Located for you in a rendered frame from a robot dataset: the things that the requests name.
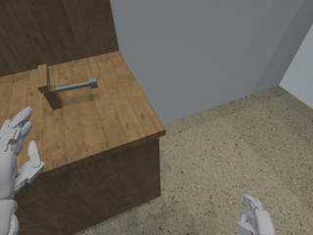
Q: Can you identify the left robot hand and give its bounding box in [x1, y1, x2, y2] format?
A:
[0, 107, 45, 200]

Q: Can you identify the right robot hand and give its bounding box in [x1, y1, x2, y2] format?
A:
[237, 194, 276, 235]

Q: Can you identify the tap lever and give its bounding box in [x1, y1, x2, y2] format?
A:
[54, 77, 98, 93]

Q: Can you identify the counter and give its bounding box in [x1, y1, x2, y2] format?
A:
[0, 0, 166, 235]

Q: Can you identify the left robot forearm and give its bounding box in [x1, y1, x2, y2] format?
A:
[0, 199, 20, 235]

